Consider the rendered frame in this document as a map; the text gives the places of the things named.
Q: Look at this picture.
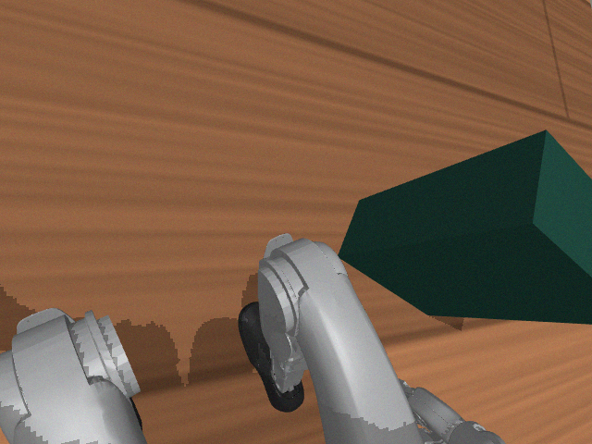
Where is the right robot arm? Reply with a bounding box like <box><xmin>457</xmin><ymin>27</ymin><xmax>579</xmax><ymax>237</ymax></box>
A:
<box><xmin>448</xmin><ymin>421</ymin><xmax>506</xmax><ymax>444</ymax></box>

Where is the right robot foot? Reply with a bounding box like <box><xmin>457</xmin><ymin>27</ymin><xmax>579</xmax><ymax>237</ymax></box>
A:
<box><xmin>238</xmin><ymin>302</ymin><xmax>304</xmax><ymax>413</ymax></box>

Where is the right robot hand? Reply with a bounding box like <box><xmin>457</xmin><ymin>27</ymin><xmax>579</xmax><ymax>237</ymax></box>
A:
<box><xmin>399</xmin><ymin>379</ymin><xmax>466</xmax><ymax>444</ymax></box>

